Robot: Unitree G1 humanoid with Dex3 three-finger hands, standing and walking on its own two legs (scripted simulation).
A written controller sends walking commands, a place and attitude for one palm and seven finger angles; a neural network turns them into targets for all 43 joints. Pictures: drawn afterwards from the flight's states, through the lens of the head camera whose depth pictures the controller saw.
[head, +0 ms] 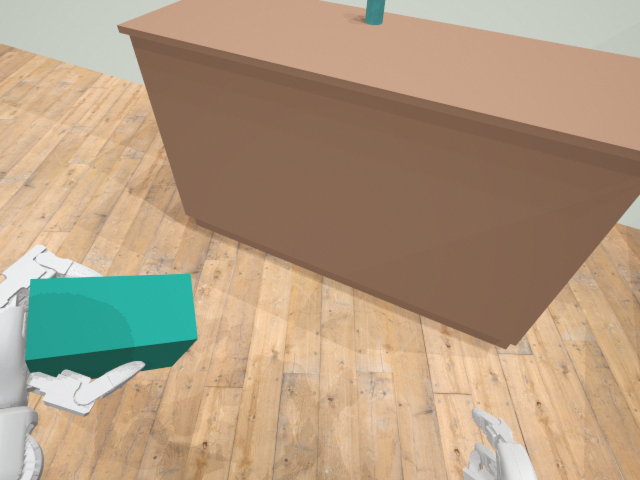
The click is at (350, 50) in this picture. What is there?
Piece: table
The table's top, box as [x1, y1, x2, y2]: [117, 0, 639, 160]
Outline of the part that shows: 117,25 119,32 639,160 639,58 387,12 384,12 383,21 381,24 370,25 364,22 364,8 320,0 180,0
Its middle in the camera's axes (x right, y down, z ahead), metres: +0.15 -0.54 +1.07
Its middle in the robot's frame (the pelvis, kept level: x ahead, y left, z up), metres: +1.18 -0.09 +0.07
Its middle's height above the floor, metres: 0.84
